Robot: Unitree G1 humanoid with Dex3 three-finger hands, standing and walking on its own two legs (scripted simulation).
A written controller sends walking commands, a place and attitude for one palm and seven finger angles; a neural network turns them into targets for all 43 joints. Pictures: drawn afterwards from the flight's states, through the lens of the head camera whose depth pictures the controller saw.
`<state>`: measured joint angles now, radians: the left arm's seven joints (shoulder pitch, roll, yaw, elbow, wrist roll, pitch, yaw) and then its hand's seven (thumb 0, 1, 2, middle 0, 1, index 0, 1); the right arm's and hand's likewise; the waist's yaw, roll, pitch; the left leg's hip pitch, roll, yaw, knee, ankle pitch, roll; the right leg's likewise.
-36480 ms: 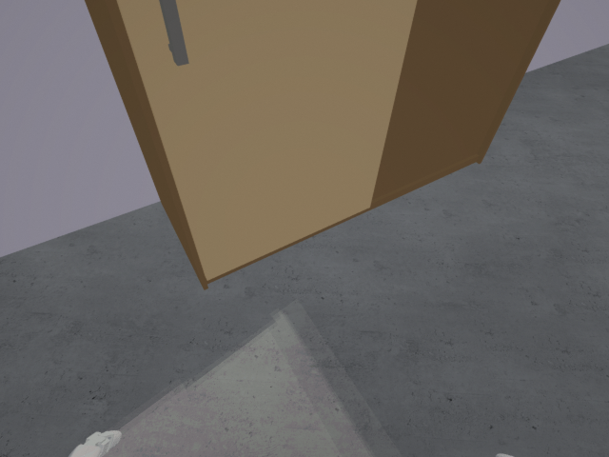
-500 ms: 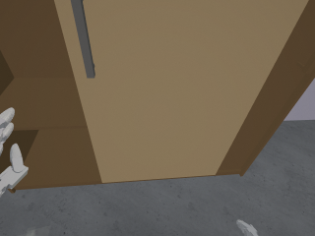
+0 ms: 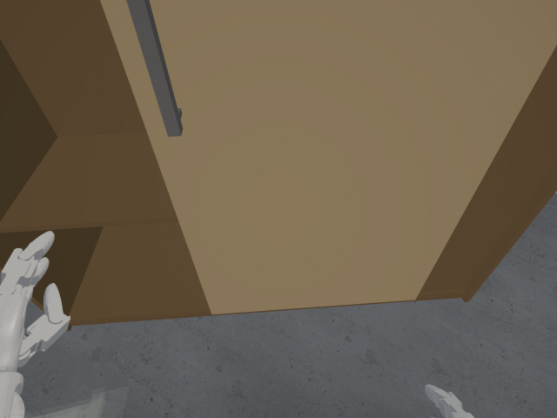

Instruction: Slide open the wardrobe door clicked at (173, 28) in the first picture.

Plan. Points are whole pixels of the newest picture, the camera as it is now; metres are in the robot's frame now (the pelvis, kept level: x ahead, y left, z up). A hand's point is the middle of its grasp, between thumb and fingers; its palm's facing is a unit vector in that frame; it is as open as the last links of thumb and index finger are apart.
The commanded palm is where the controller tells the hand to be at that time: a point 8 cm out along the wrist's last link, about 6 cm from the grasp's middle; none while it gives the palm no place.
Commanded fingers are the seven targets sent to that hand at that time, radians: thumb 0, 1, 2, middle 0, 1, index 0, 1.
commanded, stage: let the arm hang, fingers relaxed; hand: left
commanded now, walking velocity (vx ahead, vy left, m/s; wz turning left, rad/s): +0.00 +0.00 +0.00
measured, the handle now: (161, 65) +0.58 +0.25 +0.24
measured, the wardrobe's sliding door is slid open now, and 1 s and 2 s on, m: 0.54 0.54 0.54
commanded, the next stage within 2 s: look to check the result in 1.04 s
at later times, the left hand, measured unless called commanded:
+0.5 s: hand out of the picture +0.05 +0.21 -0.15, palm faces +0.00 -0.96 -0.29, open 7.2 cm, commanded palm none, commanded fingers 0.00 0.90 0.90 -0.20 -0.30 -0.20 -0.30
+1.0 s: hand out of the picture +0.08 +0.20 -0.14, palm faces -0.04 -0.96 -0.29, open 7.4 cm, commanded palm none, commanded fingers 0.00 0.90 0.90 -0.20 -0.30 -0.20 -0.30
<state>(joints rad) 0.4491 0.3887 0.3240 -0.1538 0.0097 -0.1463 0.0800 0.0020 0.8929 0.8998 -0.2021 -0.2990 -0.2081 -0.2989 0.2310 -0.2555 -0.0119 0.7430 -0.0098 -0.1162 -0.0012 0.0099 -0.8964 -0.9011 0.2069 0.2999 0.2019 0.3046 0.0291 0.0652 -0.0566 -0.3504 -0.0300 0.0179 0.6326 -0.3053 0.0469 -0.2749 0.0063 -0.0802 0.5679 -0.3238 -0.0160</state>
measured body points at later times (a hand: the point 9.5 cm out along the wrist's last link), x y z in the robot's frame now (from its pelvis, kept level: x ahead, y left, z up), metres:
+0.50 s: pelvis +0.00 -0.02 +0.01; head +0.02 -0.02 +0.46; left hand +0.05 +0.26 -0.13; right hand +0.07 -0.29 -0.13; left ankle +0.01 +0.08 -0.73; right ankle -0.02 -0.11 -0.73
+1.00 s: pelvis +0.00 -0.02 +0.02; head +0.01 -0.03 +0.47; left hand +0.09 +0.25 -0.12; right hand +0.07 -0.31 -0.12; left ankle +0.01 +0.08 -0.73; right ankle -0.02 -0.11 -0.73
